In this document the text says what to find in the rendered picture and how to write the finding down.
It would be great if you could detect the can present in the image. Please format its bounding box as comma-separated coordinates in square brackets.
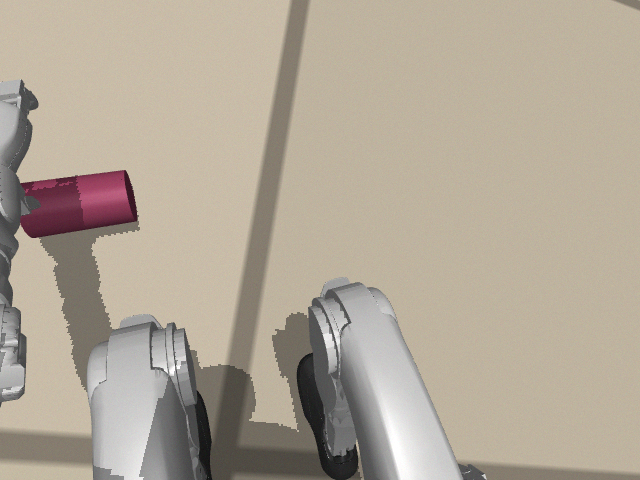
[20, 170, 137, 238]

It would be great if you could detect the left robot arm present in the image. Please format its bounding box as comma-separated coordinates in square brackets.
[0, 164, 27, 407]

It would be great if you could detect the right robot foot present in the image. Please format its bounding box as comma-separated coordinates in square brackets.
[297, 353, 358, 480]

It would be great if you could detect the left robot hand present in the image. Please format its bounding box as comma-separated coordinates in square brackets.
[0, 79, 41, 216]

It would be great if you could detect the left robot foot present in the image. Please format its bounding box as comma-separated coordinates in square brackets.
[195, 391, 212, 480]

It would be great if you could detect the right robot hand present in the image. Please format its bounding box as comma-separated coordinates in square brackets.
[458, 464, 487, 480]

